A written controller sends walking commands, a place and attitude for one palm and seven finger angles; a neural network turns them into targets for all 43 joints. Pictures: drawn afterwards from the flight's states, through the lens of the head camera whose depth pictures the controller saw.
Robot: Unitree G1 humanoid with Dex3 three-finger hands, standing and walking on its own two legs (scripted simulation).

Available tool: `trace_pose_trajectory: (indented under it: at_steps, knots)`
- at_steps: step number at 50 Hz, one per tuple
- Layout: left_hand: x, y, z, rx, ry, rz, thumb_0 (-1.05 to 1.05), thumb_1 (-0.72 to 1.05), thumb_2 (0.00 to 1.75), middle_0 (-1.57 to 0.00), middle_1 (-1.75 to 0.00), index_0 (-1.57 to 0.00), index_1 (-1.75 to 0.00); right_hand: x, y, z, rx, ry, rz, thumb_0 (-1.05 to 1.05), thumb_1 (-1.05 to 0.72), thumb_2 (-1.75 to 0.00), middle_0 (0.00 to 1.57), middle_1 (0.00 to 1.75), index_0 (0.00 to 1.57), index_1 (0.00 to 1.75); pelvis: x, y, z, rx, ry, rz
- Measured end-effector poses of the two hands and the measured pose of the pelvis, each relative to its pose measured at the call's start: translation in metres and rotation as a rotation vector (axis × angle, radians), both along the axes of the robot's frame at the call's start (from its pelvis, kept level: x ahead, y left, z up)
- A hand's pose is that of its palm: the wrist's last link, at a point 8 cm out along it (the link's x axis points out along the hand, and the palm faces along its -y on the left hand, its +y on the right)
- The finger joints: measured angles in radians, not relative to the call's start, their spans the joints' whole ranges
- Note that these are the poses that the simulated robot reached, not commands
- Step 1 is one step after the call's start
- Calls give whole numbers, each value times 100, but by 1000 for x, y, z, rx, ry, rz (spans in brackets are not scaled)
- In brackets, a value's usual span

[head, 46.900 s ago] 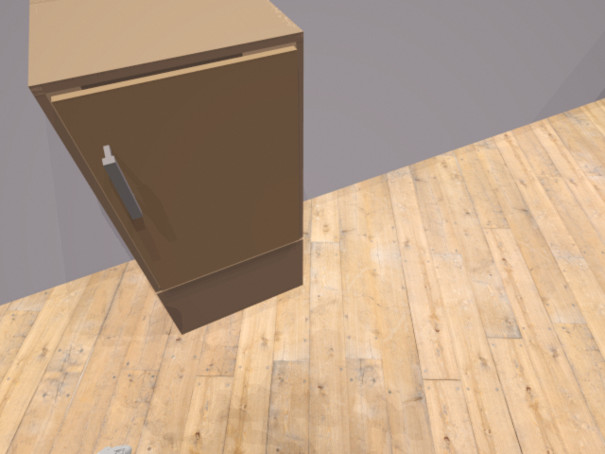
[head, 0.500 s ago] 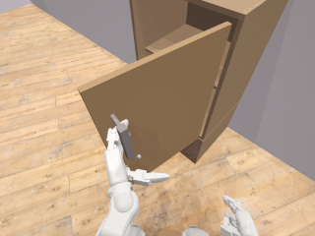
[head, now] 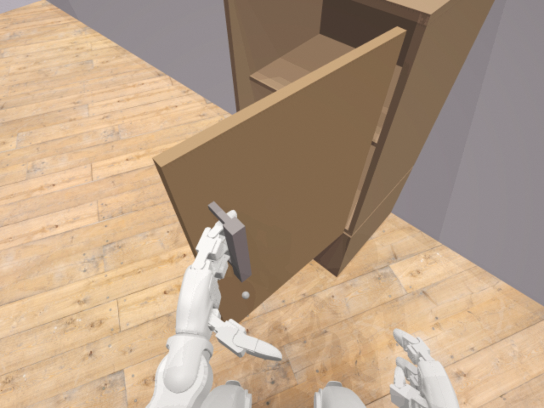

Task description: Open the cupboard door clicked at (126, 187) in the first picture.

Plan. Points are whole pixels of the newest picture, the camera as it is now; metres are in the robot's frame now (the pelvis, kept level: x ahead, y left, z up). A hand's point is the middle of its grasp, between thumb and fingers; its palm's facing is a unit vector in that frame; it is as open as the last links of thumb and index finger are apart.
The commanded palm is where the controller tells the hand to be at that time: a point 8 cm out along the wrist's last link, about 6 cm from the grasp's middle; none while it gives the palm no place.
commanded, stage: slide the hand sideways off the handle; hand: left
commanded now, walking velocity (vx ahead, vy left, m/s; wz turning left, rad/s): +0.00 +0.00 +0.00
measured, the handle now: (230, 243) +0.34 +0.08 +0.05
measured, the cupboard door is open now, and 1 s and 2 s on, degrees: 84 83 83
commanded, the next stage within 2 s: draw the hand back to the body in 0.74 s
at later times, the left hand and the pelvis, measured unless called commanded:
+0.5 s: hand (206, 325) +0.22 +0.10 +0.05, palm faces +0.00 -1.00 -0.03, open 16.1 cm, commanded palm +0.19 +0.16 +0.05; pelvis +0.02 -0.01 -0.01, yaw +0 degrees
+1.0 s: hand (165, 341) +0.20 +0.14 +0.07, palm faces -0.01 -1.00 -0.07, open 16.3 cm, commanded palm +0.16 +0.20 +0.08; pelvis +0.01 -0.01 -0.01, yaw +1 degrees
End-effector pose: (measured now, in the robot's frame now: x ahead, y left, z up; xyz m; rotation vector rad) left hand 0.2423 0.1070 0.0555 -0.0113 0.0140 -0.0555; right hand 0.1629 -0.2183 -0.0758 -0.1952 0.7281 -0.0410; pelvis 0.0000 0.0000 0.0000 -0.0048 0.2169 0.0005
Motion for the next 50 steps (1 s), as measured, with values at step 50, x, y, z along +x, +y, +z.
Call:
trace_pose_trajectory:
  at_steps: [50]
  knots:
    - [-67, 84, 22, 85, 7, 49, -2, -49, 30, -15, -30, -15, -30, 21, -16, -1, -17, -75, -49, 1, -90, -90, 20, 30, 20, 30, 7, -13, -12, -22, 5, 15]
